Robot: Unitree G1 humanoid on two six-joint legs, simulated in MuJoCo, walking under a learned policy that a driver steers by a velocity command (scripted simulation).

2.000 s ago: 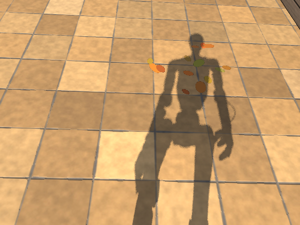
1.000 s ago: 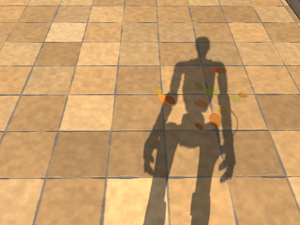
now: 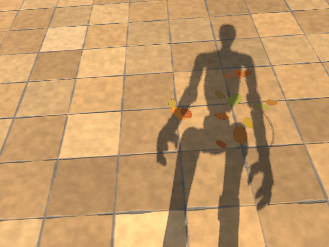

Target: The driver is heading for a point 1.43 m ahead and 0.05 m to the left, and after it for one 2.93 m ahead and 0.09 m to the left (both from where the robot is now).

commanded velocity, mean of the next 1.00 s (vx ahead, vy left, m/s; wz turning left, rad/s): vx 0.47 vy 0.00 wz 0.00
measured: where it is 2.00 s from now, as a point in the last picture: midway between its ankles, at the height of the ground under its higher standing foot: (186, 124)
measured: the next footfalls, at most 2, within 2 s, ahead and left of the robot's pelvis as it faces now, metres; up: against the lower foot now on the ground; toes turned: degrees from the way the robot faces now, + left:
left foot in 0.46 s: +0.42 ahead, +0.06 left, +0.00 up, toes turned +4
right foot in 1.02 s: +0.74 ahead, -0.11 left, +0.00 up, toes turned -5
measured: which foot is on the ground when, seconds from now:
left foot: up 0.00-0.44, down 0.46-1.00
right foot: down 0.00-0.48, up 0.50-1.00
